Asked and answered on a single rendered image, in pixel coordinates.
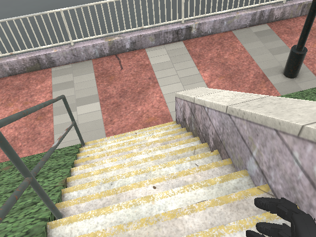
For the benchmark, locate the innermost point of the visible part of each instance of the stairs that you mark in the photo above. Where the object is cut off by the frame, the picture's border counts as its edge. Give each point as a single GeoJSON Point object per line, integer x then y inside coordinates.
{"type": "Point", "coordinates": [158, 181]}

